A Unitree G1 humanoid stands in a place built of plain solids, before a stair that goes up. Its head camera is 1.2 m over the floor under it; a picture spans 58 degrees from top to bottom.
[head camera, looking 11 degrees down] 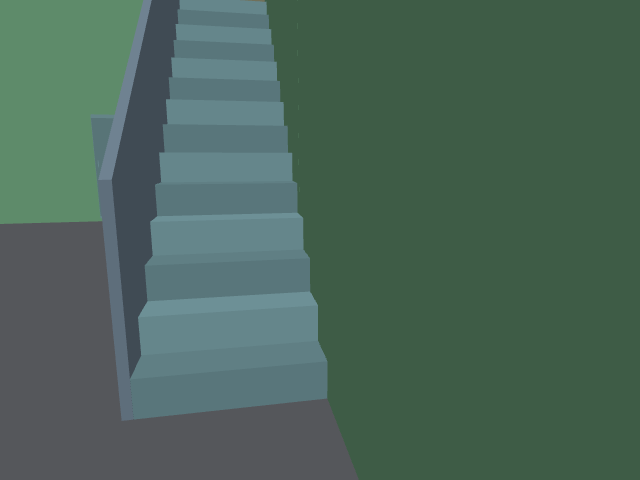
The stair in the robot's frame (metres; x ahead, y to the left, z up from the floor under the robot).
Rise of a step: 0.20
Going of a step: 0.25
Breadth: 0.92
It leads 11 degrees to the left of straight ahead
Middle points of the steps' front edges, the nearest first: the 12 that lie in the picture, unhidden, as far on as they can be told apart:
1.90 0.41 0.20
2.14 0.46 0.41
2.38 0.51 0.61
2.63 0.56 0.82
2.87 0.60 1.02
3.11 0.65 1.22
3.36 0.70 1.43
3.60 0.75 1.63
3.84 0.80 1.84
4.09 0.84 2.04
4.33 0.89 2.24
4.57 0.94 2.45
